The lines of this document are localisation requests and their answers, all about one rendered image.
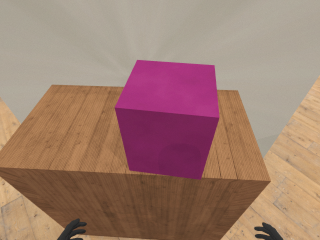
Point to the robot right hand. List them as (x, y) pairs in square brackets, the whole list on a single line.
[(268, 229)]

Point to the carton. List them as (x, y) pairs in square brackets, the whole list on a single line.
[(167, 114)]

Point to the pedestal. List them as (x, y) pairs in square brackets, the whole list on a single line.
[(68, 158)]

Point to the robot left hand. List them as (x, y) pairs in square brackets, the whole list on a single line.
[(70, 232)]

